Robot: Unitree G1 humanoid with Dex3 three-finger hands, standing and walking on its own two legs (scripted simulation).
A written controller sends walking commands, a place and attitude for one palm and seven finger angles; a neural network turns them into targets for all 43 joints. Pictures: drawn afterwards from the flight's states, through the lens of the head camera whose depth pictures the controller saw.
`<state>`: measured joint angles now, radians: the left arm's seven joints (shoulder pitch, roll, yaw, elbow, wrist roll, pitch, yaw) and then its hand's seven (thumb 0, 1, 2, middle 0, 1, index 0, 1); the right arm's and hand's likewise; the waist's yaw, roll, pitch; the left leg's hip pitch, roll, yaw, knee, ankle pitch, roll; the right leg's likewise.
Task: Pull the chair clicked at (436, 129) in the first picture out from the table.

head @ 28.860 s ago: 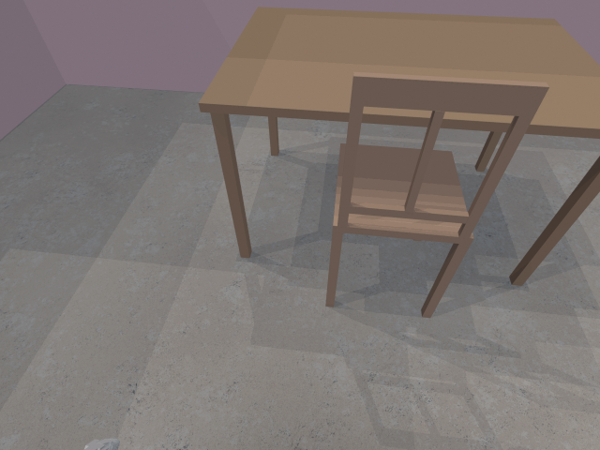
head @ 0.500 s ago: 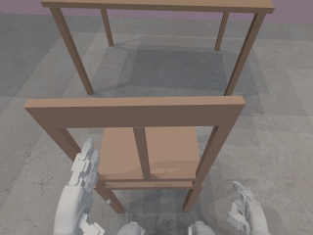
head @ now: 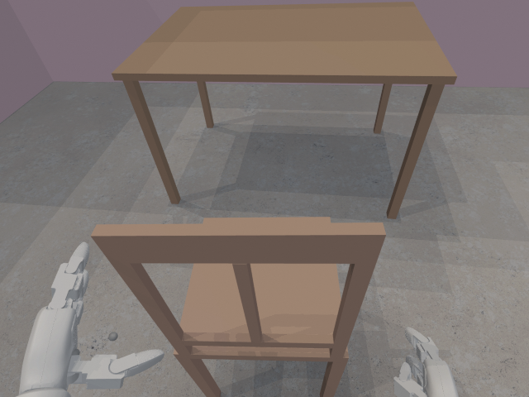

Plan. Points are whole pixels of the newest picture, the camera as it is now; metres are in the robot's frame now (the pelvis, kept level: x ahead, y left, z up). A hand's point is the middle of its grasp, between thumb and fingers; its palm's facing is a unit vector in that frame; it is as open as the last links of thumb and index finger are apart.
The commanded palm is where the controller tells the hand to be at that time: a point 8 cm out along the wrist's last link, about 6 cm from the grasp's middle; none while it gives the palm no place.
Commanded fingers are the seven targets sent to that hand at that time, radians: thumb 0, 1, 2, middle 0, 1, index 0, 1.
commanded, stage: draw the hand back to the body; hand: left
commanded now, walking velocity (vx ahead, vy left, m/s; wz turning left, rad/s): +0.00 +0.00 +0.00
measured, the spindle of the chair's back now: (250, 305) +0.29 +0.06 -0.05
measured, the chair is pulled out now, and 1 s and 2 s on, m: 0.66 0.66 0.66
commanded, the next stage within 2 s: step back with the hand held close in 0.76 s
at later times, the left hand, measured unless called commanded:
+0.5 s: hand (37, 266) +0.21 +0.27 +0.19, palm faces +0.48 -0.75 -0.46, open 8.1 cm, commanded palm +0.15 +0.30 +0.20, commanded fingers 0.00 0.90 0.90 -0.20 -0.30 -0.20 -0.30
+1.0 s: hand (31, 265) +0.21 +0.27 +0.19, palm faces +0.45 -0.77 -0.45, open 7.4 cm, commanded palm +0.15 +0.30 +0.20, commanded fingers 0.00 0.90 0.90 -0.20 -0.30 -0.20 -0.30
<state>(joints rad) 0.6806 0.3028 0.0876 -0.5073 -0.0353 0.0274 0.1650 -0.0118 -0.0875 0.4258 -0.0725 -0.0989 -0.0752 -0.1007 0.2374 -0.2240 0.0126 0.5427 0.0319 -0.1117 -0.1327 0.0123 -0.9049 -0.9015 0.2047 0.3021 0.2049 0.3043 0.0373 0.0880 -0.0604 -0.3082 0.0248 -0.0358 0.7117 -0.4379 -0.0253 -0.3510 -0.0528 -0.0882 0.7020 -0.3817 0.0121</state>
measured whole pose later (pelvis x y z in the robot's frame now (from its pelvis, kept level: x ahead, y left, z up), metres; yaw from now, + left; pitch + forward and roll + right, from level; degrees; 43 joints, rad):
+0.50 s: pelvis +0.01 +0.00 +0.02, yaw -1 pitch -2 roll +0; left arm 0.49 0.36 0.37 -0.42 -0.06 -0.05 0.17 0.00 0.77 0.84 -0.19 -0.28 -0.19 -0.28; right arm 0.17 -0.23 -0.01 0.66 0.02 -0.12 -0.08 0.01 -0.90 -0.90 0.21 0.30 0.21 0.30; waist 0.05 0.10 0.02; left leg -0.08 0.03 0.00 0.45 -0.33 -0.02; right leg -0.14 -0.04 -0.07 0.46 -0.28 0.01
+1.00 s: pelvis +0.00 +0.01 +0.02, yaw -3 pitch -2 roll -1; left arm 0.46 0.36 0.39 -0.41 -0.06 -0.08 0.14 0.01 0.89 0.90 -0.21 -0.31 -0.21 -0.30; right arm 0.15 -0.23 0.00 0.63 0.02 -0.08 -0.07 0.01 -0.90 -0.90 0.21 0.30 0.21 0.30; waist 0.05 0.08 0.04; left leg -0.11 0.03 0.02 0.45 -0.31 -0.01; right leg -0.16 -0.03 -0.05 0.42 -0.23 0.02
